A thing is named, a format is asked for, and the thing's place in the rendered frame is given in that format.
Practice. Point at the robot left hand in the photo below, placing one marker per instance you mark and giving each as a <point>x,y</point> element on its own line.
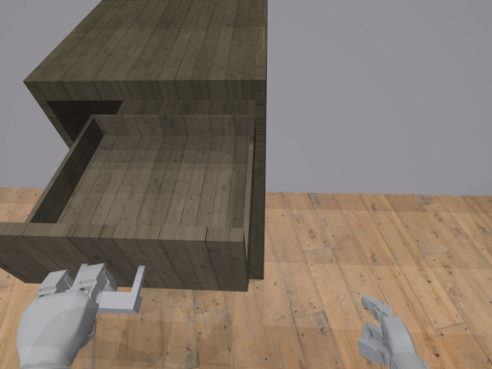
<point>57,324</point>

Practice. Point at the handle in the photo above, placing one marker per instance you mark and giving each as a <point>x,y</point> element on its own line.
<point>117,302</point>

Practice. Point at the cabinet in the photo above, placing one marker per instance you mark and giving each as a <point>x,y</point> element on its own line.
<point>164,57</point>

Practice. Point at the drawer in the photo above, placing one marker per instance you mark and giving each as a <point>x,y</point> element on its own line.
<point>173,193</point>

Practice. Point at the robot right hand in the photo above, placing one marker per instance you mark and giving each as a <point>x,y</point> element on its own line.
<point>379,344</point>

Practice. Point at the robot right forearm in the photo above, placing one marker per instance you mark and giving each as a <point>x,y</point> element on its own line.
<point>407,360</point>

